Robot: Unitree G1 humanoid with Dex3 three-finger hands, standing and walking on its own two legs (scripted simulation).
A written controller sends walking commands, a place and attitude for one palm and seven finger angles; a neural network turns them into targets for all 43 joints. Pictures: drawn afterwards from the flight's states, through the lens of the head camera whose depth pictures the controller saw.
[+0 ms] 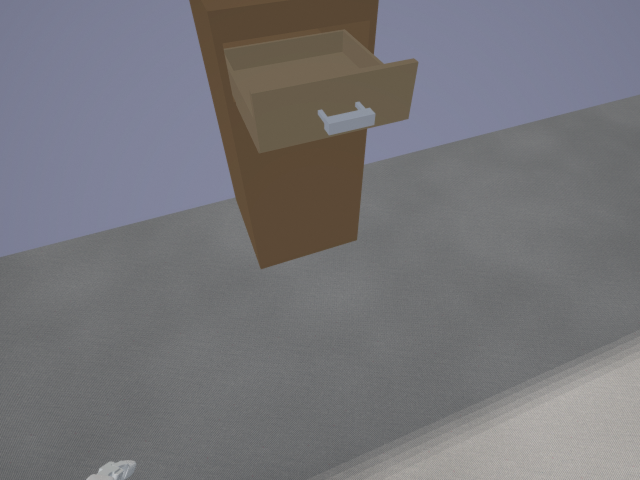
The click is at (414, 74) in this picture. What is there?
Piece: drawer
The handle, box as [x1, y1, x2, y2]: [318, 102, 374, 134]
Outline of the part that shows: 374,113 370,108 365,108 359,102 355,102 355,106 358,109 355,111 328,117 321,109 318,110 318,114 324,122 324,128 328,134 371,125 374,123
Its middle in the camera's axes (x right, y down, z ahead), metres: +0.05 -0.26 +0.83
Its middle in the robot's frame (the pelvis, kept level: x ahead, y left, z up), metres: +0.81 -0.01 +0.03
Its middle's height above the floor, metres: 0.80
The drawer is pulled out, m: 0.25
